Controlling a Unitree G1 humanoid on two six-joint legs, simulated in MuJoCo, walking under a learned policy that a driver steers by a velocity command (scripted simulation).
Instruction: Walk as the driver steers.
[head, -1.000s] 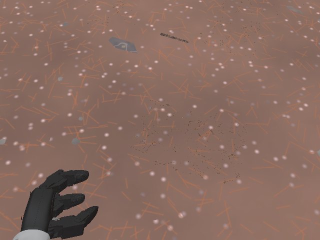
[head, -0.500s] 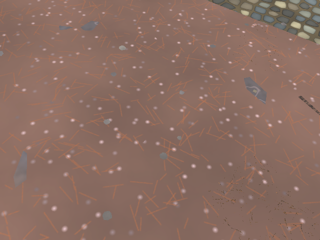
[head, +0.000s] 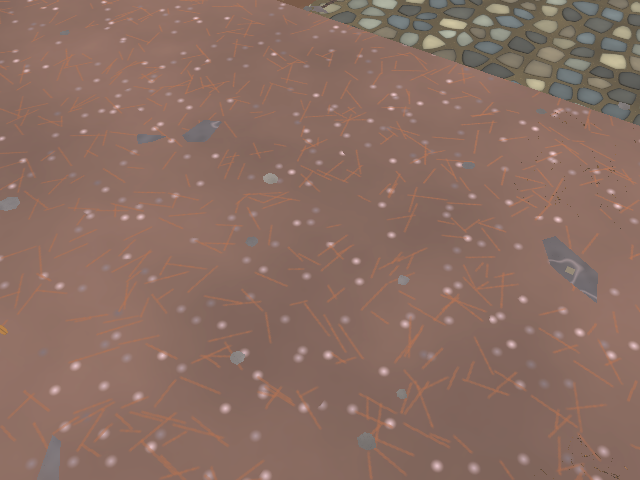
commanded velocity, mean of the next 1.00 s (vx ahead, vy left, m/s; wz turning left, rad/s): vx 0.50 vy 0.00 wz -0.89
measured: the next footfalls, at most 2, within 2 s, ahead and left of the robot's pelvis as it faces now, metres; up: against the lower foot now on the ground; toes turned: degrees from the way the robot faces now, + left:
left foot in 0.42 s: +0.65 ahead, -0.01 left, +0.00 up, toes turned -24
right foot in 0.84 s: +0.67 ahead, -0.30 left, +0.00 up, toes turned -48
